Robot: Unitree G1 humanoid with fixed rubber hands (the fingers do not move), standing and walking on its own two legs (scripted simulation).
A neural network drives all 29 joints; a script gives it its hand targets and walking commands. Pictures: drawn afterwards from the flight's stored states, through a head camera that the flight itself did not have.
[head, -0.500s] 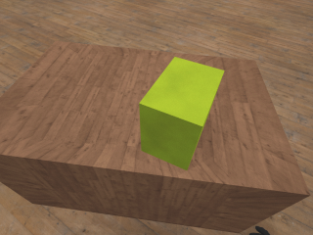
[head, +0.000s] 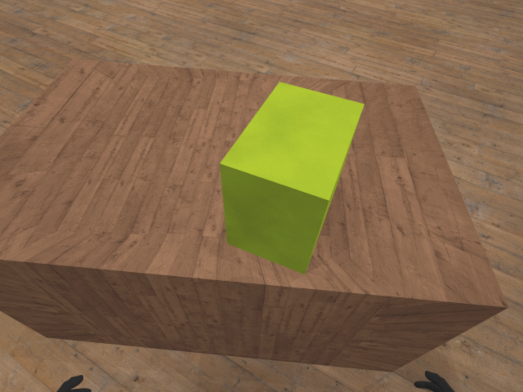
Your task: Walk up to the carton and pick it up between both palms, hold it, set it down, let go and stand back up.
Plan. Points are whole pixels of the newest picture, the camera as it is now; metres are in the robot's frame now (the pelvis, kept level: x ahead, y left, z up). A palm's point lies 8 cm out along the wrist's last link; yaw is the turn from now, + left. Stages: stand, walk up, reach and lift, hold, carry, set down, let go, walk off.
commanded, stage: reach and lift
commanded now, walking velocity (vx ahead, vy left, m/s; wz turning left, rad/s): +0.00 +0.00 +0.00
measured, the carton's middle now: (292, 177) +0.51 -0.04 -0.01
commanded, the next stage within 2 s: none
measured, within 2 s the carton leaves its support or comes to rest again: neither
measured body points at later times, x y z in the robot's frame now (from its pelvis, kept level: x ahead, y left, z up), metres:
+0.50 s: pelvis +0.00 -0.02 +0.00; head +0.03 +0.00 +0.45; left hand +0.17 +0.27 -0.09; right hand +0.15 -0.28 -0.08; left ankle +0.02 +0.11 -0.73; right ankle -0.02 -0.13 -0.73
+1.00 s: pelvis +0.01 +0.01 +0.01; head +0.02 +0.04 +0.46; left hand +0.20 +0.26 -0.07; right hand +0.17 -0.23 -0.05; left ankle +0.02 +0.11 -0.73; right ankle -0.02 -0.13 -0.73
